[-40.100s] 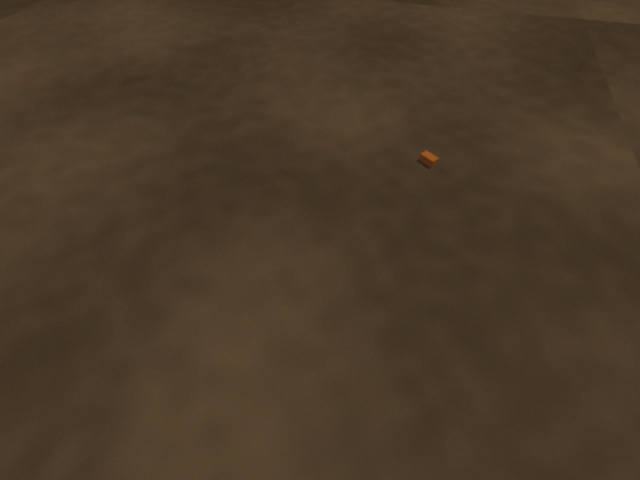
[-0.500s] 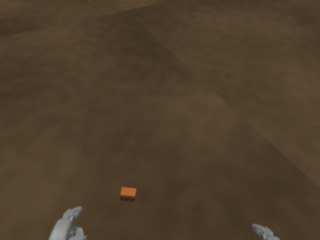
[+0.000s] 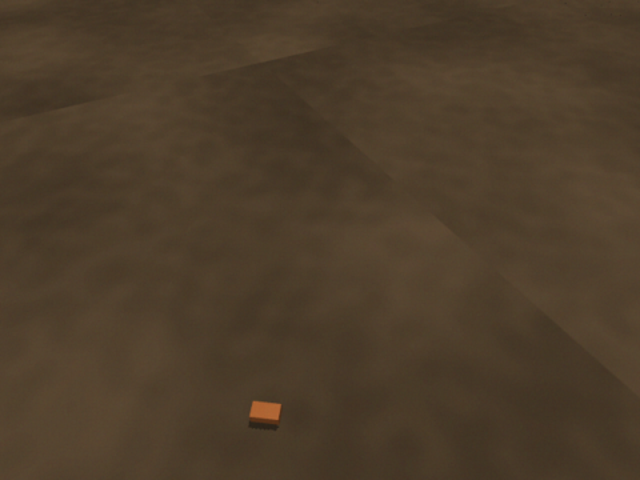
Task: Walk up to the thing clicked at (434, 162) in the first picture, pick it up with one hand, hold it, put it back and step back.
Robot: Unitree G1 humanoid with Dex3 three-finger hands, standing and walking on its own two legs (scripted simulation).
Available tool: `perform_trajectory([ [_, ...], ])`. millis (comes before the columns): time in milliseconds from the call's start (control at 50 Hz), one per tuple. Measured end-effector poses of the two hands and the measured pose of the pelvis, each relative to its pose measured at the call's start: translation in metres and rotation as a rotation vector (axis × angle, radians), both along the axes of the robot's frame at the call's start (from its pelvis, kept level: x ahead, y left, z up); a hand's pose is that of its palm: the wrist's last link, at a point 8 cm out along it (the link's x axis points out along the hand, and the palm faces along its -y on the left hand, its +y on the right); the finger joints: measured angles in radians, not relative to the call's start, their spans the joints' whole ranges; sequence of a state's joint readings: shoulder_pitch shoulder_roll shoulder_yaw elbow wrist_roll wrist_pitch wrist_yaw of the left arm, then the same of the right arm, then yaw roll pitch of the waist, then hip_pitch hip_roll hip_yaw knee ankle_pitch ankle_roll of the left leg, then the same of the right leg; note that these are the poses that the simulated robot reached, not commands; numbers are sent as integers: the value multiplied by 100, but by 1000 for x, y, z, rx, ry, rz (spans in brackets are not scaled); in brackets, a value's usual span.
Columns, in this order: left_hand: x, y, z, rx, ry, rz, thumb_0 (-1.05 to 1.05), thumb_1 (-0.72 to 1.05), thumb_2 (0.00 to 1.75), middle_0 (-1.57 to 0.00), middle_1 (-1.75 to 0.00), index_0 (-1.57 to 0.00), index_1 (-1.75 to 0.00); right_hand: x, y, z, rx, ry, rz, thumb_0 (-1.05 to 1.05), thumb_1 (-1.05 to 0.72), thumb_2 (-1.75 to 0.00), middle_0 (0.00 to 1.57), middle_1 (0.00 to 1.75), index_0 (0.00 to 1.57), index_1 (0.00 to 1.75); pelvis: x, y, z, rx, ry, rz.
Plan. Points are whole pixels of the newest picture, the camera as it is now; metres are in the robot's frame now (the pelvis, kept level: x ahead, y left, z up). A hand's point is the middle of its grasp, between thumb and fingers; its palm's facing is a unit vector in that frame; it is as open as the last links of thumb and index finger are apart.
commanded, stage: stand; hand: left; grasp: from above
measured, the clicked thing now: (266, 412) +0.49 +0.21 -0.76
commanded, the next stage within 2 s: step back in 1.84 s
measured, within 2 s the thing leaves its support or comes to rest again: neither
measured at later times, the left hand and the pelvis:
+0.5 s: hand out of the picture +0.06 +0.23 -0.16, palm faces +0.03 -0.94 -0.34, open 7.4 cm; pelvis +0.00 -0.02 +0.01, yaw +0 degrees
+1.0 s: hand out of the picture +0.08 +0.23 -0.15, palm faces +0.03 -0.94 -0.34, open 7.4 cm; pelvis +0.01 -0.02 +0.01, yaw +0 degrees
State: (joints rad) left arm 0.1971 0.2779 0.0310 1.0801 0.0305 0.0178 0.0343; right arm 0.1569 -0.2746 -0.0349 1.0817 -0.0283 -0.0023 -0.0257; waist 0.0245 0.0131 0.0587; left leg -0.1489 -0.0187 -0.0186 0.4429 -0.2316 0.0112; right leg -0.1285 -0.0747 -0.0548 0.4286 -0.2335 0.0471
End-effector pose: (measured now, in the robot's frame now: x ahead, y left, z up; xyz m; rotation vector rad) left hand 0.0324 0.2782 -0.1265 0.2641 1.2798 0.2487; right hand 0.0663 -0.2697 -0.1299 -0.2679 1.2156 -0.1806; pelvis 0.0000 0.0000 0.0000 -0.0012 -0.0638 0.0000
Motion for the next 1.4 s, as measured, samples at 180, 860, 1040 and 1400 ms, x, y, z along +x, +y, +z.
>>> perform_trajectory([
  [180, 0, -1, 5, 14, -2, -2, 0, 90, 90, -21, -30, -20, -30, -8, -13, 2, -4, 23, -11, 1, -91, -89, 21, 30, 21, 30, -3, -7, 3, -3, -4, 4],
  [860, 34, -9, 12, 12, -18, -15, 0, 90, 90, -21, -30, -20, -30, 5, -34, 6, -22, 45, 10, 1, -91, -89, 21, 30, 21, 30, 9, -20, 7, -1, 18, 3],
  [1040, 40, -9, 13, 16, -22, -17, 0, 90, 90, -21, -30, -20, -30, 15, -38, 7, -26, 35, 17, 1, -91, -89, 21, 30, 21, 30, 13, -22, 7, 0, 23, 5],
  [1400, 47, -12, 14, 14, -36, -29, 0, 90, 90, -21, -30, -20, -30, 20, -45, 10, -31, 28, 19, 1, -91, -89, 21, 30, 21, 30, 15, -26, 7, 0, 28, 6],
])
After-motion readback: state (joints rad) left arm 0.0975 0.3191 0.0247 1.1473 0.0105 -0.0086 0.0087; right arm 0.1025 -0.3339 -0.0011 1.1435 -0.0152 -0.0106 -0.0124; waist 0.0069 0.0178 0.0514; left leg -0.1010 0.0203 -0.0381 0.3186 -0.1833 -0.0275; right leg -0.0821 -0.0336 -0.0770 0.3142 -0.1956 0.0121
